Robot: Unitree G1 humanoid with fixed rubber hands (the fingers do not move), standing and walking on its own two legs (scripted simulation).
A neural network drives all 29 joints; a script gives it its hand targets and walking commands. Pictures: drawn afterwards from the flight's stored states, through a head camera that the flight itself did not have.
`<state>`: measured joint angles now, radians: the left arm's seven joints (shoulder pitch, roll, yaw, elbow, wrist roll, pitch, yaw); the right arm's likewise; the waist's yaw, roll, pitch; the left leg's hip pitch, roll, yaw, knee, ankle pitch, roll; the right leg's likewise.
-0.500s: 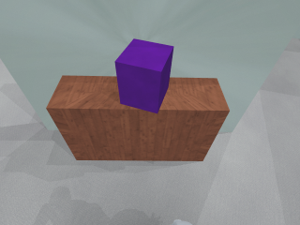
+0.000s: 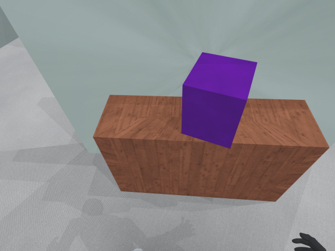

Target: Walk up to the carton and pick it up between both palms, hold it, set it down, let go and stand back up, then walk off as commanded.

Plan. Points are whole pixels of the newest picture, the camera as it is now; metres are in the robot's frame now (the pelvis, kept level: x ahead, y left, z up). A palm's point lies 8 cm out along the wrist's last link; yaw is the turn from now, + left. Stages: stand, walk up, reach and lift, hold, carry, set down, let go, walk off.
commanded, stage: walk up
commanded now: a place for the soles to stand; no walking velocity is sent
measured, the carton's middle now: (216, 100) +0.66 -0.15 -0.07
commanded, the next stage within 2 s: none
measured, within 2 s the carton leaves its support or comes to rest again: neither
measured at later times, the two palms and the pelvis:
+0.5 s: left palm (32, 244) +0.17 +0.36 -0.10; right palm out of the picture +0.10 -0.28 -0.08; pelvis +0.06 +0.05 +0.01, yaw -4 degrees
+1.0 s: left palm (43, 237) +0.18 +0.33 -0.08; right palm out of the picture +0.13 -0.29 -0.07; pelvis +0.06 +0.04 +0.03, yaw -5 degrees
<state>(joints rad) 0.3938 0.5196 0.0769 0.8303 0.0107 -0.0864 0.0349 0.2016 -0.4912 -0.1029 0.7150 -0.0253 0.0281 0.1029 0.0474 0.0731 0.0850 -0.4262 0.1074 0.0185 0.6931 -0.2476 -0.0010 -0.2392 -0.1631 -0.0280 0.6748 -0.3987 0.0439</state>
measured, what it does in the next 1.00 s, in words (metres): steps on the spot: right foot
